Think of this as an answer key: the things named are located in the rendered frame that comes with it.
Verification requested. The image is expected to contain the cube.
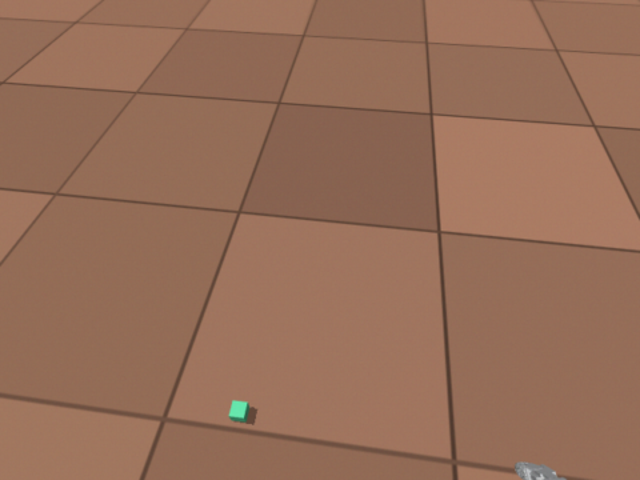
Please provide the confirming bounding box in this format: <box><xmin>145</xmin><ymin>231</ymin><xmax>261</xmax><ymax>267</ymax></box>
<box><xmin>229</xmin><ymin>400</ymin><xmax>250</xmax><ymax>422</ymax></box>

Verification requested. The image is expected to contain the right robot hand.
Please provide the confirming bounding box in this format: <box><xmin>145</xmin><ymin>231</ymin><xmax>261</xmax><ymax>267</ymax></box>
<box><xmin>515</xmin><ymin>462</ymin><xmax>567</xmax><ymax>480</ymax></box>

